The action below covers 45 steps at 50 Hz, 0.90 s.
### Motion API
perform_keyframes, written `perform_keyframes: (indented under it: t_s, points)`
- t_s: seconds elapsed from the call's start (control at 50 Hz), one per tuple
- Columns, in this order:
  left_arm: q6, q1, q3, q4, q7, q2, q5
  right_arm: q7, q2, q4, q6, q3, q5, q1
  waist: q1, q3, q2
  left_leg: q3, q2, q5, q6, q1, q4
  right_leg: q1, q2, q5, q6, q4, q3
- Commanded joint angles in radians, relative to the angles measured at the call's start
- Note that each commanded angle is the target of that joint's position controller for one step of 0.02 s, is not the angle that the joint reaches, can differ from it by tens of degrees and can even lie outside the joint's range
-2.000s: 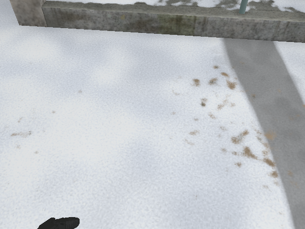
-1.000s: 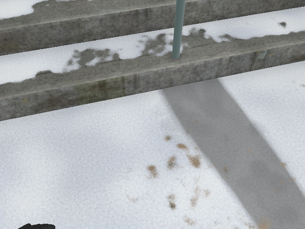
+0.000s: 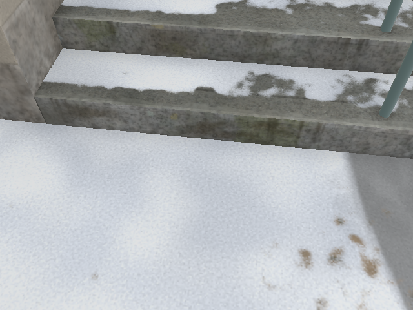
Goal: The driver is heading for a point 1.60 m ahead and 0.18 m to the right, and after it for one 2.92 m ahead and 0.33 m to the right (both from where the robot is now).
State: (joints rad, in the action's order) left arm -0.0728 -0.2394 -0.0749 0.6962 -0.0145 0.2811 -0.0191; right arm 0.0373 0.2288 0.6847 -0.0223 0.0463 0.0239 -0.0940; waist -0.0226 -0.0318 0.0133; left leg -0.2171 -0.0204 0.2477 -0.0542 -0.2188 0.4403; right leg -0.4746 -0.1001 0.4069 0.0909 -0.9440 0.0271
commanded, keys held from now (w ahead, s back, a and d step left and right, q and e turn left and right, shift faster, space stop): e+shift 0.34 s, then q+shift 0.20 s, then w+q+shift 0.46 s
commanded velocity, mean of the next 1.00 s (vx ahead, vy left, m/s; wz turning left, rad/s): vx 0.26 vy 0.00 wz -0.05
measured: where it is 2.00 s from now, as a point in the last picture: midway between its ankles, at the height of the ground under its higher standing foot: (211, 228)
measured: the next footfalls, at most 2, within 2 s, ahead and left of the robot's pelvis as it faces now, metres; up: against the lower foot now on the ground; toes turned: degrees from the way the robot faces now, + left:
right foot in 0.16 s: +0.02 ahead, -0.15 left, +0.00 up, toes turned -14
left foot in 0.82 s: +0.17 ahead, +0.08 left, +0.00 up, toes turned -5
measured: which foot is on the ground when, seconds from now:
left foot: down 0.00-0.16, up 0.18-0.80, down 0.82-1.00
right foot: up 0.00-0.14, down 0.16-0.82, up 0.84-1.00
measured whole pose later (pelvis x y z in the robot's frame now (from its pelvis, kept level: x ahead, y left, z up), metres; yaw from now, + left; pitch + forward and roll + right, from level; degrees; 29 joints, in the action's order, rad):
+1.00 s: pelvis +0.23 +0.00 +0.00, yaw +1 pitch +3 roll -2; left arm 0.14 -0.15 -0.05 0.62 0.04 0.31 0.00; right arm -0.01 0.26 0.74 0.06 0.04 -0.03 -0.49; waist 0.05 0.01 0.03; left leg 0.09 0.06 0.38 -0.10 -0.08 0.42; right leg -0.61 -0.02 0.26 0.02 -1.06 -0.05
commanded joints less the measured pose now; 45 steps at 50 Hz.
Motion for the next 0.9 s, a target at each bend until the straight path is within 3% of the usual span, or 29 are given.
perform_keyframes:
  t_s: [0.02,0.1,0.14,0.16,0.18,0.2,0.22,0.24,0.26,0.28,0.36,0.42,0.48,0.5,0.54,0.58,0.6,0.62,0.68,0.74,0.78,0.8,0.82,0.84,0.86,0.88,0.9]
  points:
    - [0.013,0.067,-0.014,-0.117,0.016,0.065,-0.002,-0.002,0.190,-0.057,0.008,0.067,-0.005,0.010,0.045,0.084,-0.107,0.171,-0.332,-0.395,-0.193,0.148,-0.130,-0.050,-0.014,0.008,-0.019,0.072,0.027]
    - [-0.009,0.053,-0.028,-0.146,0.040,0.081,-0.008,-0.022,0.220,-0.047,0.010,0.085,-0.037,0.021,0.020,0.125,-0.135,0.097,-0.352,-0.464,-0.125,0.178,-0.039,0.066,0.018,-0.033,-0.076,0.248,0.077]
    - [-0.015,-0.023,-0.049,-0.131,0.031,0.107,-0.005,-0.034,0.199,-0.016,0.008,0.086,-0.055,-0.005,-0.027,0.139,-0.091,0.017,-0.296,-0.359,-0.027,0.094,0.114,0.243,0.069,-0.217,-0.138,0.448,0.082]
    - [-0.011,-0.104,-0.085,-0.120,0.011,0.205,-0.003,-0.040,0.166,-0.012,0.012,0.079,-0.038,-0.026,-0.048,0.145,0.073,-0.043,-0.204,-0.168,0.055,-0.100,0.341,0.433,-0.002,-0.550,-0.208,0.524,-0.086]
    - [0.002,-0.112,-0.114,-0.145,-0.001,0.354,0.012,-0.035,0.114,-0.095,0.021,0.057,0.009,0.054,-0.029,0.130,0.358,-0.020,-0.026,0.408,0.157,-0.492,0.643,0.586,-0.246,-0.904,-0.401,0.531,-0.516]
    - [0.039,-0.115,-0.097,-0.163,0.015,0.303,0.045,-0.027,0.148,-0.106,0.025,0.064,0.011,0.125,-0.086,0.245,0.199,0.223,0.002,0.468,0.153,-0.532,0.810,0.558,-0.297,-0.804,-0.493,0.569,-0.581]
    - [0.065,-0.075,-0.084,-0.155,0.018,0.275,0.039,-0.024,0.167,-0.111,0.025,0.069,-0.015,0.138,-0.057,0.201,0.130,0.271,-0.008,0.383,0.129,-0.559,0.835,0.528,-0.252,-0.695,-0.453,0.590,-0.497]
    - [0.074,-0.018,-0.080,-0.156,0.010,0.254,0.014,-0.016,0.166,-0.098,0.029,0.071,-0.021,0.119,-0.016,0.149,0.080,0.292,-0.020,0.275,0.112,-0.571,0.795,0.490,-0.189,-0.604,-0.392,0.593,-0.432]
    - [0.070,0.040,-0.067,-0.168,0.001,0.220,-0.006,-0.006,0.186,-0.087,0.031,0.076,-0.010,0.098,0.012,0.125,0.060,0.304,-0.029,0.197,0.107,-0.573,0.750,0.456,-0.160,-0.582,-0.352,0.588,-0.401]
    - [0.064,0.082,-0.057,-0.182,-0.009,0.203,-0.009,-0.003,0.193,-0.077,0.032,0.080,-0.003,0.075,0.037,0.127,0.071,0.307,-0.019,0.143,0.110,-0.519,0.732,0.405,-0.129,-0.615,-0.334,0.585,-0.369]
    - [0.056,0.079,-0.051,-0.192,-0.026,0.202,0.005,-0.010,0.157,-0.038,0.033,0.064,-0.016,0.023,0.041,0.172,0.072,0.296,0.031,0.043,0.141,-0.446,0.599,0.404,-0.088,-0.651,-0.316,0.560,-0.333]
    - [0.056,0.077,-0.027,-0.179,-0.029,0.158,0.020,-0.016,0.137,-0.016,0.020,0.048,-0.023,0.016,0.013,0.182,0.112,0.273,-0.001,0.009,0.158,-0.354,0.490,0.379,-0.083,-0.638,-0.303,0.548,-0.285]
    - [0.064,0.098,0.013,-0.149,-0.014,0.078,0.050,-0.030,0.113,-0.005,0.017,0.033,-0.028,0.006,0.006,0.155,0.131,0.260,-0.048,0.007,0.143,-0.195,0.359,0.288,-0.079,-0.560,-0.299,0.568,-0.242]
    - [0.068,0.097,0.017,-0.137,-0.006,0.079,0.056,-0.035,0.119,-0.006,0.017,0.032,-0.031,0.008,-0.003,0.132,0.139,0.246,-0.046,0.014,0.135,-0.157,0.329,0.264,-0.083,-0.524,-0.302,0.579,-0.238]
    - [0.070,0.107,0.005,-0.122,0.002,0.127,0.058,-0.037,0.165,-0.027,0.016,0.043,-0.041,0.025,-0.014,0.071,0.148,0.221,-0.030,0.073,0.114,-0.160,0.298,0.253,-0.102,-0.480,-0.312,0.576,-0.252]
    - [0.068,0.036,-0.025,-0.105,0.001,0.209,0.035,-0.043,0.189,-0.046,0.022,0.043,-0.062,0.031,-0.062,0.044,0.147,0.187,-0.008,0.152,0.073,-0.247,0.311,0.304,-0.145,0.039,-0.329,0.662,-0.335]
    - [0.074,0.011,-0.030,-0.095,0.000,0.221,0.025,-0.050,0.190,-0.057,0.029,0.043,-0.072,0.047,-0.074,0.003,0.157,0.200,-0.020,0.187,0.047,-0.324,0.320,0.330,-0.180,0.260,-0.333,0.706,-0.409]
    - [0.085,-0.003,-0.029,-0.086,-0.002,0.214,0.019,-0.055,0.183,-0.063,0.038,0.040,-0.078,0.057,-0.078,-0.036,0.154,0.217,-0.037,0.220,0.021,-0.404,0.334,0.373,-0.216,0.340,-0.338,0.733,-0.466]
    - [0.120,-0.027,-0.031,-0.073,-0.005,0.180,0.010,-0.072,0.145,-0.063,0.068,0.028,-0.081,0.038,-0.070,-0.045,0.096,0.249,-0.087,0.242,-0.044,-0.524,0.332,0.529,-0.264,0.240,-0.322,0.744,-0.452]
    - [0.133,0.012,-0.038,-0.079,0.011,0.177,0.005,-0.080,0.136,-0.056,0.073,0.022,-0.080,-0.004,-0.036,-0.005,0.064,0.201,-0.087,0.193,-0.059,-0.409,0.279,0.501,-0.226,0.122,-0.287,0.750,-0.302]
    - [0.132,0.089,-0.039,-0.090,0.023,0.173,-0.003,-0.081,0.128,-0.019,0.070,0.022,-0.078,-0.114,0.039,0.024,0.031,0.119,-0.038,0.092,-0.062,-0.183,0.176,0.369,-0.157,0.064,-0.244,0.682,-0.141]
    - [0.134,0.141,-0.034,-0.100,0.024,0.160,0.000,-0.076,0.145,0.028,0.070,0.035,-0.071,-0.244,0.108,0.063,0.003,0.058,0.026,0.039,-0.066,0.030,0.140,0.243,-0.094,-0.065,-0.210,0.553,-0.031]
    - [0.146,0.180,-0.019,-0.121,0.019,0.116,0.014,-0.068,0.221,0.089,0.071,0.071,-0.066,-0.446,0.194,0.128,-0.085,0.121,0.044,0.073,-0.103,0.298,0.158,0.063,-0.015,-0.299,-0.155,0.239,0.092]
    - [0.170,0.246,0.009,-0.202,0.017,0.032,0.022,-0.061,0.382,0.096,0.085,0.112,-0.061,-0.593,0.232,0.126,-0.393,0.727,-0.200,0.325,-0.283,0.513,-0.081,-0.349,0.156,-0.045,-0.051,-0.239,0.117]
    - [0.213,0.266,0.017,-0.226,0.023,0.049,0.005,-0.070,0.321,0.043,0.106,0.086,-0.059,-0.557,0.221,0.147,-0.314,1.052,-0.286,0.471,-0.365,0.618,-0.237,-0.582,0.181,0.109,-0.066,-0.376,-0.103]
    - [0.242,0.270,0.012,-0.228,0.039,0.096,-0.028,-0.069,0.263,0.018,0.113,0.069,-0.045,-0.488,0.194,0.081,-0.211,1.007,-0.306,0.436,-0.350,0.618,-0.234,-0.671,0.116,0.066,-0.093,-0.407,-0.136]
    - [0.254,0.247,0.016,-0.211,0.046,0.104,-0.023,-0.067,0.239,-0.001,0.112,0.061,-0.041,-0.461,0.166,0.058,-0.114,0.916,-0.276,0.383,-0.326,0.566,-0.216,-0.642,0.082,-0.001,-0.104,-0.353,-0.131]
